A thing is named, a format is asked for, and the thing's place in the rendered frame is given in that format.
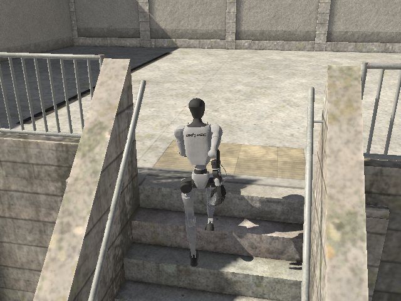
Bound stairs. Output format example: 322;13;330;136
115;186;305;301

